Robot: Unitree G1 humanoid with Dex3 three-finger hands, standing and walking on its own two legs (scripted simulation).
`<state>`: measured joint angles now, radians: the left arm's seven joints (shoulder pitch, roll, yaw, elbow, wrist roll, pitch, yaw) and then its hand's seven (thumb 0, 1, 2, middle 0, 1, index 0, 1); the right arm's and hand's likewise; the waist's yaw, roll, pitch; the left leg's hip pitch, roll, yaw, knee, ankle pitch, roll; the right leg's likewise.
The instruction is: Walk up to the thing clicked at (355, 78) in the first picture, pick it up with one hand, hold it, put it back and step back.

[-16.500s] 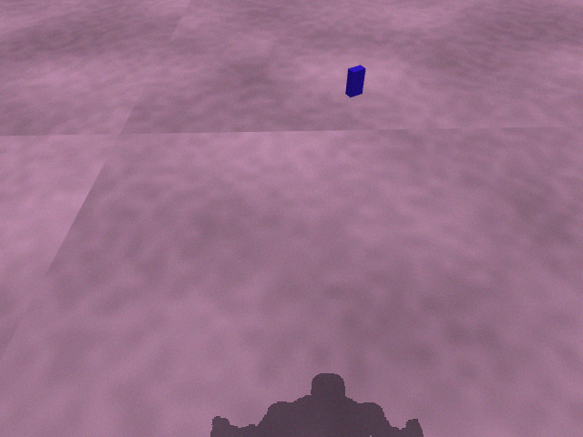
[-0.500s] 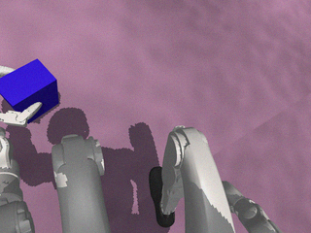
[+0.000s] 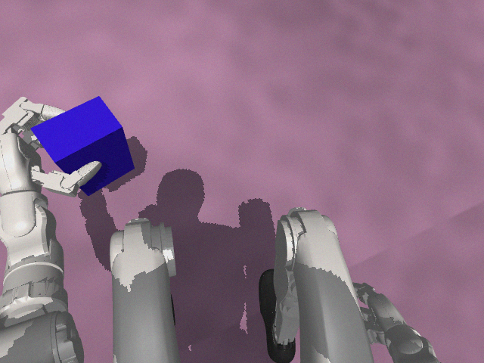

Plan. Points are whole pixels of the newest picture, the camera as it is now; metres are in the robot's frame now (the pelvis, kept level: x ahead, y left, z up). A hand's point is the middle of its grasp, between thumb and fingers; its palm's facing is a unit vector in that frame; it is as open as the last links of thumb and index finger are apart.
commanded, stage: settle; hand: left
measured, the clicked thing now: (92, 152) +0.44 +0.24 -0.08
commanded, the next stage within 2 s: lift in 0.66 s
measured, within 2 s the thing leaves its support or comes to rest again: neither
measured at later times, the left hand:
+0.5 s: hand (55, 133) +0.43 +0.27 +0.00, palm faces +0.27 -0.96 -0.05, open 10.0 cm
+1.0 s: hand (49, 123) +0.43 +0.26 +0.03, palm faces +0.25 -0.97 -0.05, open 10.0 cm
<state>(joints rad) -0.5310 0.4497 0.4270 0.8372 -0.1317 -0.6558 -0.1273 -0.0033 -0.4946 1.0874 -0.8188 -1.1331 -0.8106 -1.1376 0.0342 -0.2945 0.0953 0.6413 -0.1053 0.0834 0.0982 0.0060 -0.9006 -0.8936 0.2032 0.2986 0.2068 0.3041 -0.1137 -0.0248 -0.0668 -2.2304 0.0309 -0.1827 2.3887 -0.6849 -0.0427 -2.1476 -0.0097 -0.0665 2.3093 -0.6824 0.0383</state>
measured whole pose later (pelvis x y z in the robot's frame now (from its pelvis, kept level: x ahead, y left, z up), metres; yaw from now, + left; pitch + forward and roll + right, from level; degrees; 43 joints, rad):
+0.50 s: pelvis +0.00 +0.00 +0.03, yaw +2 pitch +32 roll -5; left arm -0.57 0.40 0.44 0.85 -0.11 -0.61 -0.14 0.00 -0.57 1.14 -0.84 -1.17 -0.83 -1.18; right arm 0.06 -0.28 0.04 0.66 -0.09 0.06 0.07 0.01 -0.91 -0.90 0.20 0.30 0.21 0.30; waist -0.10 -0.01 -0.11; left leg -2.17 0.04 -0.14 2.29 -0.68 -0.04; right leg -2.11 -0.02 -0.04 2.24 -0.69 0.03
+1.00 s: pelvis +0.00 +0.00 +0.04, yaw +3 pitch +32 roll -5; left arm -0.58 0.39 0.44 0.85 -0.12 -0.60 -0.16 -0.01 -0.58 1.15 -0.85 -1.20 -0.85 -1.18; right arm 0.10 -0.27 0.03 0.67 -0.07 0.06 0.06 0.01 -0.93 -0.90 0.20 0.30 0.21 0.30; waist -0.10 0.00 -0.14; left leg -2.12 0.04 -0.12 2.23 -0.67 -0.03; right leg -2.06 -0.02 -0.03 2.19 -0.69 0.03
